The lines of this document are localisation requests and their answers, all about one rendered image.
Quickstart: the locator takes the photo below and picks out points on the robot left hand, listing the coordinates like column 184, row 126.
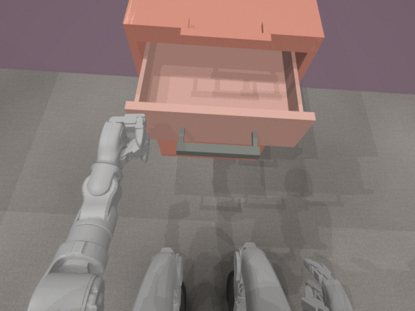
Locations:
column 114, row 139

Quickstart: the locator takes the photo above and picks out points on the robot right thigh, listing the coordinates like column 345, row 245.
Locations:
column 263, row 291

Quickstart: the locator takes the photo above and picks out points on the robot thigh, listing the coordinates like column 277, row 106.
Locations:
column 263, row 291
column 156, row 292

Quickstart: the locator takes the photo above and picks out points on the cabinet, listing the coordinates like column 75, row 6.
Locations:
column 294, row 25

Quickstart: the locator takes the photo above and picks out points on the drawer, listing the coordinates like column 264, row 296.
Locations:
column 220, row 95

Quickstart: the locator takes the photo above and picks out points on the robot left thigh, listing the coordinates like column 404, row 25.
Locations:
column 156, row 292

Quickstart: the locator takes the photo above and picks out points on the left robot forearm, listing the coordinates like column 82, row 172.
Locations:
column 85, row 249

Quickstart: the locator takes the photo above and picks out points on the left robot upper arm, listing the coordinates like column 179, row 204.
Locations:
column 70, row 292

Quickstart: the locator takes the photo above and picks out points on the robot right hand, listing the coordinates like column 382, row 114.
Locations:
column 330, row 297

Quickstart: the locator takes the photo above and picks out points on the handle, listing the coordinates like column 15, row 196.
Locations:
column 225, row 38
column 218, row 150

